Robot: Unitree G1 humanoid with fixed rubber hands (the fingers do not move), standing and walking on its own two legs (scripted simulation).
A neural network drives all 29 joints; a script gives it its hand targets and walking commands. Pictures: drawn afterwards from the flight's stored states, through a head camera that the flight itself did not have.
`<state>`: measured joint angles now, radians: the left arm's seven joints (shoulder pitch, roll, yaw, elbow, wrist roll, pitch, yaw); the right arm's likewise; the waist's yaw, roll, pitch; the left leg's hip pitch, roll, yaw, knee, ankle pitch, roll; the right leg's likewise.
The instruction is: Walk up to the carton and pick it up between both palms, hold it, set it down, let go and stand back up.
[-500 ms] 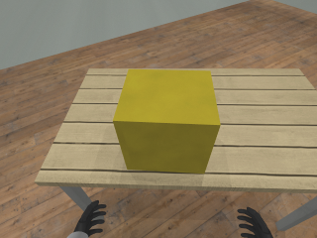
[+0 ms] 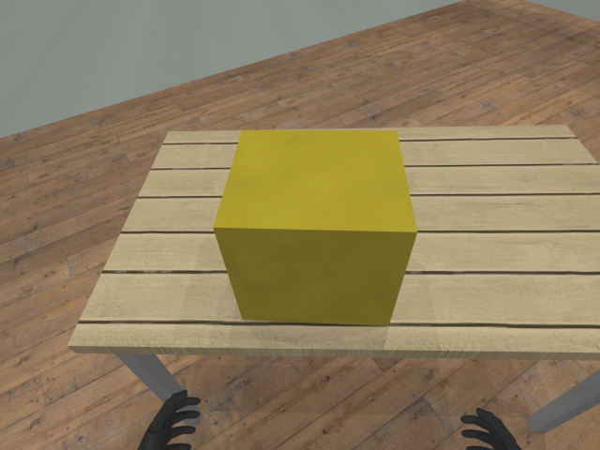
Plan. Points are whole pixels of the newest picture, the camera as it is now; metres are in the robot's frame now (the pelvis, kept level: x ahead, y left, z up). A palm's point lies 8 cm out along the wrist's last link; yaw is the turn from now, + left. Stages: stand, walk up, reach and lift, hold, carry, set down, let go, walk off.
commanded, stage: stand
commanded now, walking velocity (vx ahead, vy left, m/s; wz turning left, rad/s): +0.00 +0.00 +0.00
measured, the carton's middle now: (316, 229) +0.47 +0.01 -0.01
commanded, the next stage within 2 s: none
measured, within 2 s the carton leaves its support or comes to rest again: neither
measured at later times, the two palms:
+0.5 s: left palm out of the picture +0.01 +0.25 -0.13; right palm out of the picture +0.00 -0.23 -0.13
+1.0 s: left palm out of the picture -0.04 +0.24 -0.14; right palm out of the picture -0.05 -0.19 -0.14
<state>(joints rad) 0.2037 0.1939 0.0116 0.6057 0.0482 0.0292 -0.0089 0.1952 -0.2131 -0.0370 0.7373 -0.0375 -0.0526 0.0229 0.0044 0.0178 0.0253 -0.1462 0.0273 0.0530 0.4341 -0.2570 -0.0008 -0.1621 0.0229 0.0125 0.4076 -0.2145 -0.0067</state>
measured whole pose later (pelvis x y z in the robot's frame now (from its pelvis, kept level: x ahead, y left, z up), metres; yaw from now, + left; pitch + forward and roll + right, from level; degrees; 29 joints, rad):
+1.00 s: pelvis -0.01 +0.03 +0.00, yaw -1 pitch -1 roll +0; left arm 0.37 0.12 0.00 1.12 0.02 -0.01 0.03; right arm 0.35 -0.16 -0.01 1.12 -0.01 -0.01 -0.02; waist -0.01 0.00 -0.01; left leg -0.15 -0.02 0.08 0.38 -0.22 0.05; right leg -0.18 -0.02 0.06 0.39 -0.19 0.04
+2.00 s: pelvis +0.00 +0.04 +0.00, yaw -1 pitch -1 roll +0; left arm 0.33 0.10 -0.01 1.21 0.01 0.00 0.04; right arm 0.36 -0.12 0.00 1.14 -0.01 -0.01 -0.03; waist 0.00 0.00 0.00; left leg -0.14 -0.04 0.07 0.40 -0.24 0.06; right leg -0.18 -0.03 0.07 0.41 -0.21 0.05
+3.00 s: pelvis +0.00 +0.04 +0.00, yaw -1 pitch -1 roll +0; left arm 0.32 0.11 -0.01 1.22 0.01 0.00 0.04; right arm 0.37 -0.11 0.00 1.13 -0.01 -0.02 -0.04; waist 0.00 -0.01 0.01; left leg -0.13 -0.05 0.07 0.40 -0.24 0.07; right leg -0.17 -0.05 0.07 0.40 -0.21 0.06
